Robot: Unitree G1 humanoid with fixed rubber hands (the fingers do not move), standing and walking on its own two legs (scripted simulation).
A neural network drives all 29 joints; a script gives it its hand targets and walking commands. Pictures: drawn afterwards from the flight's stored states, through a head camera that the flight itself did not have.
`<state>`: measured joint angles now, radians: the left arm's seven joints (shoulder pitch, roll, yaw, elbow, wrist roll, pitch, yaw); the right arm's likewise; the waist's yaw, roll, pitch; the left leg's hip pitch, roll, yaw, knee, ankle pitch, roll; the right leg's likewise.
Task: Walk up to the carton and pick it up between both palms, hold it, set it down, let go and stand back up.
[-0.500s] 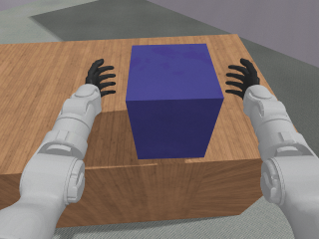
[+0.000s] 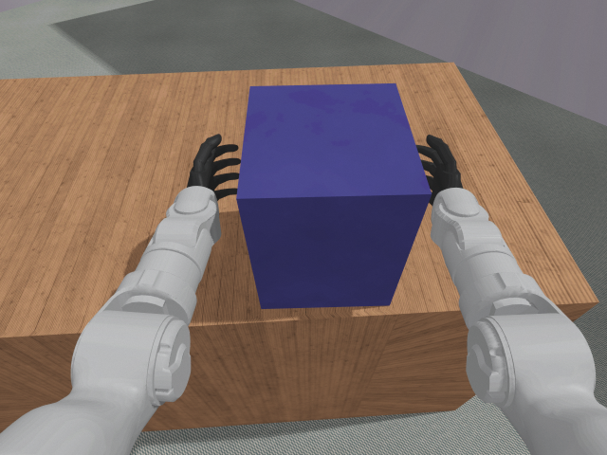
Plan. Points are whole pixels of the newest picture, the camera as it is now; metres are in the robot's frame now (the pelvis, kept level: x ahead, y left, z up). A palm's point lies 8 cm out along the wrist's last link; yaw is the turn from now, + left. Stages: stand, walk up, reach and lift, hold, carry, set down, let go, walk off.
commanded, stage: reach and lift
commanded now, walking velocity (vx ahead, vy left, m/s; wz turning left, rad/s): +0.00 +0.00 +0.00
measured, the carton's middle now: (324, 203) +0.47 -0.01 +0.06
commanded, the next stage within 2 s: none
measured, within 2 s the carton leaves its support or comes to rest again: neither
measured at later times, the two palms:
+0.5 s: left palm (213, 187) +0.45 +0.14 +0.12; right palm (435, 193) +0.45 -0.16 +0.11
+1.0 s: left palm (213, 203) +0.44 +0.14 +0.10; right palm (434, 205) +0.44 -0.16 +0.10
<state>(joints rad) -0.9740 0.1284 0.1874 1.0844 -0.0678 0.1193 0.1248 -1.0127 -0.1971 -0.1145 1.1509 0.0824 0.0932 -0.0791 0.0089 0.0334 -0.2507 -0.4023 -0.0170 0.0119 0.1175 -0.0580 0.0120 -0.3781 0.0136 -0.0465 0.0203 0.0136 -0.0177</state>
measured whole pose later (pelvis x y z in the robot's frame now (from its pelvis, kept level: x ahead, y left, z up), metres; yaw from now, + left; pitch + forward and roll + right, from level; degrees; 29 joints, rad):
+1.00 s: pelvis +0.02 +0.00 +0.00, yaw +2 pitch +14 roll +0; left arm -0.79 -0.12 0.58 0.73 0.38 0.10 -0.03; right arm -0.85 0.11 -0.63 0.78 -0.46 0.11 0.04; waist -0.04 0.04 -0.16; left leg -0.16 -0.02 -0.02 -0.09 0.01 0.02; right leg -0.17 0.01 -0.07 -0.09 0.02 -0.01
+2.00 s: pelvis +0.03 +0.00 +0.00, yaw +1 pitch +13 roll +0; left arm -0.68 -0.16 0.52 0.67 0.37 0.09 0.04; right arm -0.76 0.08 -0.49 0.83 -0.38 -0.02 -0.01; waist -0.04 0.05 -0.17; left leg -0.12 -0.02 -0.01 -0.09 -0.01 0.02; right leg -0.14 0.01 -0.06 -0.09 0.01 -0.01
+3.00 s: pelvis -0.02 -0.01 +0.01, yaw +1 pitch +4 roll +0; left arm -0.76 -0.12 0.47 0.58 0.33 0.35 0.06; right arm -0.85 0.01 -0.34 0.83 -0.22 0.17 -0.05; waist -0.04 0.03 -0.14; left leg -0.03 -0.02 -0.01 -0.09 0.04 0.02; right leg -0.04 0.02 -0.06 -0.09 0.05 -0.03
